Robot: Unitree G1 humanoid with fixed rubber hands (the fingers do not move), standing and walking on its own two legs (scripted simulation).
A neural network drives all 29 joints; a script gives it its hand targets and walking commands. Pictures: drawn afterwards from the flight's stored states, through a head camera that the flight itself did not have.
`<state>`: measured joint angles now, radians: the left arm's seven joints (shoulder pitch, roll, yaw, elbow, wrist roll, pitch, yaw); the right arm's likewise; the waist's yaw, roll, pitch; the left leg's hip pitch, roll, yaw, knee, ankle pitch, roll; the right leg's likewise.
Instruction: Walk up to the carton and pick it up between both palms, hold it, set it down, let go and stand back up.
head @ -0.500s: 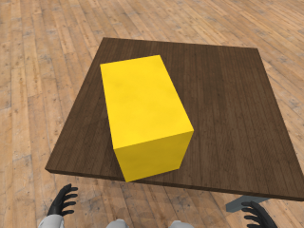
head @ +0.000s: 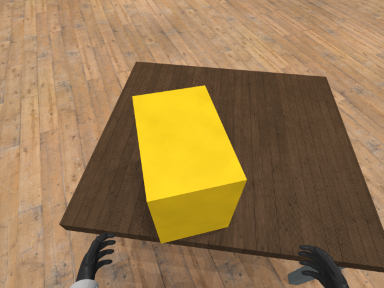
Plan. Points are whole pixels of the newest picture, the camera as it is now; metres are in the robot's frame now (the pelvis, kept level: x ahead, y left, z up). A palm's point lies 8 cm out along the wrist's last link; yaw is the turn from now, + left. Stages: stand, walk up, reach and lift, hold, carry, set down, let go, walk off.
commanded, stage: reach and lift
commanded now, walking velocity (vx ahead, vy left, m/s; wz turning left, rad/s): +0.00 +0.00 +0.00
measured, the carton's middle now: (182, 165) +0.42 +0.05 -0.04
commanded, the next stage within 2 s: none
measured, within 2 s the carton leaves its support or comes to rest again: neither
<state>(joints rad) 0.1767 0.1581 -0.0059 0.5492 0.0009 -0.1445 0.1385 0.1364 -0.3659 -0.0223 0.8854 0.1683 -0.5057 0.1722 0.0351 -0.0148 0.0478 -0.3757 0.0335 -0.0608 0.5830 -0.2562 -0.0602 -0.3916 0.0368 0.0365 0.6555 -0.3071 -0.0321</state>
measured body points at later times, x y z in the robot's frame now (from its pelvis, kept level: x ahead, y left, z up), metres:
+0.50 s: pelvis +0.00 +0.00 +0.00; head +0.04 -0.01 +0.45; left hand +0.20 +0.19 -0.05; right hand +0.19 -0.26 -0.07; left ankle +0.03 +0.17 -0.72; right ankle +0.02 -0.10 -0.72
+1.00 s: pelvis +0.02 +0.00 +0.00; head +0.06 -0.01 +0.45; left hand +0.24 +0.18 -0.03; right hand +0.27 -0.24 -0.05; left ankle +0.03 +0.17 -0.72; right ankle +0.02 -0.10 -0.72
